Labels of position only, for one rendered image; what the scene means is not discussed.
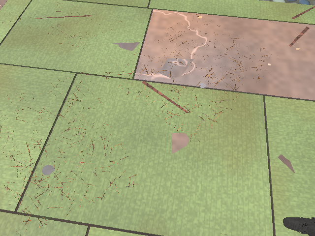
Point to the robot right hand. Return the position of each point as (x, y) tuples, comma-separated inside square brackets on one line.
[(300, 224)]

